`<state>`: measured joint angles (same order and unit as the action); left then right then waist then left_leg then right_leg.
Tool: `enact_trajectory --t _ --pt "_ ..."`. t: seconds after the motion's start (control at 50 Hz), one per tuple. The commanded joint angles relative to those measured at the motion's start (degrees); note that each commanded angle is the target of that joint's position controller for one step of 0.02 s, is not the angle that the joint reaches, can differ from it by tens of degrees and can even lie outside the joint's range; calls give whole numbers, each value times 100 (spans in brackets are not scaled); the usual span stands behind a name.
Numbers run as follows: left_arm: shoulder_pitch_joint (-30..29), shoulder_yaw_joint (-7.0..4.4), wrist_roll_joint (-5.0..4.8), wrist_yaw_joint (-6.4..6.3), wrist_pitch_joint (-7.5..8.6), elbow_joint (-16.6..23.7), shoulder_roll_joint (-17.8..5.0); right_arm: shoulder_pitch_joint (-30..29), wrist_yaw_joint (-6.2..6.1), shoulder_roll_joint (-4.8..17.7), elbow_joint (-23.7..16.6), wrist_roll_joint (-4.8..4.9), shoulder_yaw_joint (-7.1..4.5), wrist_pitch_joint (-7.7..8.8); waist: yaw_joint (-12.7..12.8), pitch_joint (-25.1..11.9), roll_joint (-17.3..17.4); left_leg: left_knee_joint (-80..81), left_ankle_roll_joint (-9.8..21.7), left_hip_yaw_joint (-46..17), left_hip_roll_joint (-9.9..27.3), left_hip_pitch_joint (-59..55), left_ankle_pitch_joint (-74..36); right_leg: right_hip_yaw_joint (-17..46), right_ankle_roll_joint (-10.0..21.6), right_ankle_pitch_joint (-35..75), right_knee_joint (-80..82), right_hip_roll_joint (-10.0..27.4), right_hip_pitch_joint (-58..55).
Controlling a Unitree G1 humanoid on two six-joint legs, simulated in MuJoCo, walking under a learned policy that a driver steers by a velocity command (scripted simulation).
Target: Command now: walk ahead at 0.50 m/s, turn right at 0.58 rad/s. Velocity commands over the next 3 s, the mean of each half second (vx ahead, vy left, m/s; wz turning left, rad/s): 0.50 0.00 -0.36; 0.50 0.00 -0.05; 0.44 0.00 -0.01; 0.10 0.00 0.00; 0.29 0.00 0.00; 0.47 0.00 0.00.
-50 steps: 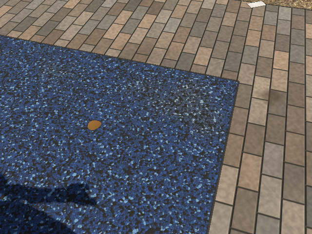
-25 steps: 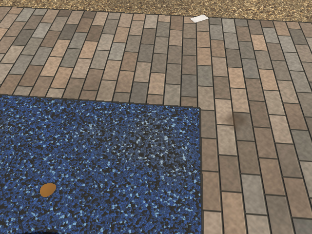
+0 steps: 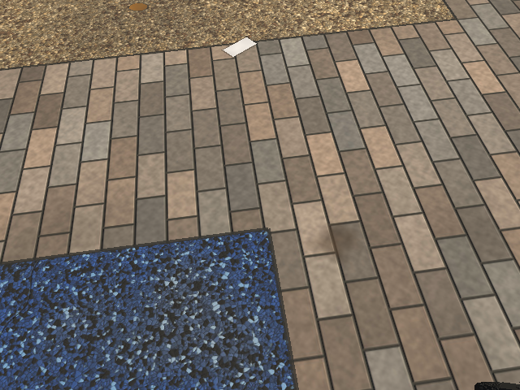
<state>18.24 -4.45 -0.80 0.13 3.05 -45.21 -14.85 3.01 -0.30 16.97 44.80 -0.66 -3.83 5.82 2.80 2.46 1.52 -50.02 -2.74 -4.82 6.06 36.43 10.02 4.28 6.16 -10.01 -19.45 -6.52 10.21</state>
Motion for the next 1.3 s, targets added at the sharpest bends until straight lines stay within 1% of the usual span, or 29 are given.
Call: enact_trajectory --t 0.02,0.16,0.2,0.22,0.24,0.26,0.28,0.3,0.34,0.4,0.5,0.64,0.68,0.7,0.72,0.74,0.76,0.78,0.82,0.84,0.92,1.04,1.12,1.18,1.22,1.24,1.26,1.28,1.3 --pt "-116 -265 -29 -108 59 425 -1047 -404 25 232 -398 2 -23 29 -30 -173 -495 1230 -114 240 -335 -525 -1204 917 741 1075 672 1095 485" --pt "321 -244 -34 -156 -42 247 -935 -735 186 542 -613 109 -80 183 82 -220 -785 2269 159 74 -522 -867 -1062 1719 514 641 -151 1511 -434" --pt "264 -204 -5 -159 -68 245 -835 -70 183 667 -421 63 -157 250 -267 -442 -907 2541 429 295 -622 -1715 -852 1684 370 1517 -724 1387 -546" --pt "216 -115 33 -130 -53 304 -622 617 160 868 -294 -27 -234 283 -593 -1017 -778 2377 726 11 -249 -2868 -889 1420 195 1736 -1699 1100 -258" --pt "641 -25 34 -126 -17 396 -364 1474 133 1290 -184 -119 -345 276 -691 -1904 180 2310 1405 -1635 850 -4868 -548 836 -185 577 -3506 475 1193" --pt "1240 38 -92 -118 44 346 -296 1927 212 1350 115 -3 -401 192 -561 -2242 1729 3080 2030 -3858 1650 -5771 810 538 -454 -2348 -4914 70 2673" --pt "829 -52 -146 -113 59 315 -808 1757 221 853 45 160 -265 167 -709 -1531 1013 3300 1837 -3807 1540 -5379 1969 784 -446 -2174 -5454 403 3317" --pt "175 -88 -115 -107 65 435 -966 1385 200 616 -28 148 -192 115 -763 -828 482 3389 1609 -2956 1312 -4609 1831 597 -432 -1677 -5486 611 3452" --pt "-346 -91 17 -91 104 592 -839 944 180 430 -63 22 -95 57 -526 -223 176 3656 1502 -1948 903 -3402 651 336 -407 -1048 -4910 989 3161" --pt "-210 -33 9 -46 87 588 -523 976 161 389 41 45 -55 85 -320 -288 442 3949 1549 -1263 666 -2933 -297 97 -462 -830 -4200 1226 2711" --pt "-1071 115 53 4 129 845 -285 1233 86 789 204 140 -146 27 -528 -168 282 4223 1502 -403 516 -2810 -1058 -204 -623 492 -2382 1248 2566" --pt "-1962 109 -36 158 188 1139 -445 1836 67 942 529 233 -154 -142 -717 37 348 3864 1255 -227 793 -3443 -1292 -360 -455 803 -1110 954 2136" --pt "-1547 22 -12 170 206 1051 -629 1726 41 1043 546 242 -176 -207 -368 -183 383 3295 1106 -103 785 -3576 -2292 -512 -269 586 -825 785 1402" --pt "-857 -100 23 140 199 829 -841 1713 28 967 540 240 -142 -227 -25 -611 284 2469 973 136 543 -3426 -3038 -632 -113 598 -700 651 384" --pt "125 -229 67 85 184 609 -1167 1665 17 746 434 148 -41 -216 401 -1325 31 1104 761 380 273 -2618 -2504 -86 177 704 -915 1194 -1154" --pt "726 -367 132 49 130 509 -1797 2190 40 163 255 63 156 -104 317 -2145 -1355 -1185 331 742 -598 -352 -50 2366 1050 40 -684 2668 -3268" --pt "884 -259 56 74 106 453 -1407 2113 71 373 333 123 120 16 401 -2446 -1573 -2035 353 7 -727 443 2305 3711 1279 -630 59 2934 -3352" --pt "469 -145 37 84 117 484 -1135 1653 110 802 193 271 -6 75 341 -1530 -1152 -2369 433 -52 -382 939 2012 2987 1017 -878 168 2727 -2663" --pt "-254 -34 78 111 127 561 -816 1164 94 722 109 199 -10 61 30 -612 -616 -1828 433 169 35 689 1109 1767 781 -191 490 2237 -1140" --pt "-467 6 119 127 160 578 -685 1229 81 671 137 149 -35 -3 -173 -453 -698 -1541 403 119 186 331 829 1421 711 168 685 2057 -618" --pt "-503 -46 92 116 289 410 -802 1178 53 377 119 92 13 -195 -406 -278 -617 -855 205 174 241 93 115 727 822 948 1147 1902 14" --pt "18 -91 30 -4 240 53 -1015 -30 148 189 -199 97 111 -115 -29 14 -445 1239 170 371 2 -54 -1579 30 575 1033 1266 1694 -128" --pt "433 -116 -24 -28 145 -241 -1087 -601 258 256 -441 149 127 -70 140 165 -439 1849 316 353 -126 50 -1442 85 514 1060 1009 1979 -838" --pt "451 -151 -39 -65 47 -365 -1159 -523 325 405 -494 143 89 -32 -15 66 -547 2106 538 417 -245 -210 -809 145 366 1774 575 2166 -1358" --pt "289 -139 -29 -88 -22 -366 -1173 417 293 680 -235 118 -68 -17 -553 -517 -588 2303 776 751 -583 -1628 -651 -121 163 3424 -553 1879 -1318" --pt "321 -53 33 -109 -33 -300 -987 1380 238 1001 19 84 -204 -24 -925 -1244 -402 2060 1021 428 -247 -3191 -888 -358 -21 3053 -1823 1584 -613" --pt "954 135 76 -61 68 -158 -406 2068 197 1575 123 1 -349 -68 -831 -2180 775 2131 1900 -1974 1227 -5592 -220 -676 -471 976 -4113 775 1716" --pt "877 154 56 -37 193 -259 -425 2235 207 1232 196 118 -258 -109 -928 -2558 1319 3051 2187 -3646 1625 -6025 511 4 -549 -2253 -5152 328 2722" --pt "396 11 -104 9 287 -123 -944 1892 198 963 153 154 -151 -113 -939 -1741 901 3222 1913 -3066 1470 -5438 1045 263 -455 -2120 -5600 690 3322"
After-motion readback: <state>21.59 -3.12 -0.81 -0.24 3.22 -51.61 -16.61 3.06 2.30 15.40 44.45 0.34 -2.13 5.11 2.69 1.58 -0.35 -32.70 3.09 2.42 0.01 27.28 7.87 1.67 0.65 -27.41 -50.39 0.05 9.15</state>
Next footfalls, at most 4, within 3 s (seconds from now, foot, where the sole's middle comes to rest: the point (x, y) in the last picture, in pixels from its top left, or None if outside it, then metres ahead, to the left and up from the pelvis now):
0.22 left None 0.32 0.14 -0.78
0.72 right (356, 361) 0.54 -0.16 -0.78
1.24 left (287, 237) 0.92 0.03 -0.78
1.68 right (367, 213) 1.01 -0.23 -0.78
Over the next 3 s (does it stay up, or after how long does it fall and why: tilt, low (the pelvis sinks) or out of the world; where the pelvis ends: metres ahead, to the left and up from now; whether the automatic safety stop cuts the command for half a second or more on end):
stays up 1.29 -0.09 0.00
